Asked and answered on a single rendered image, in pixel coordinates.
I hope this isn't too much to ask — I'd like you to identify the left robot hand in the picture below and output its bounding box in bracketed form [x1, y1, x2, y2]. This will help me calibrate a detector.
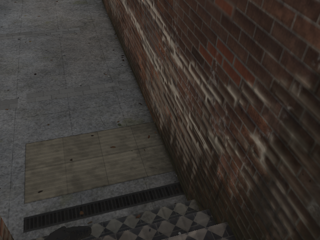
[44, 226, 92, 240]

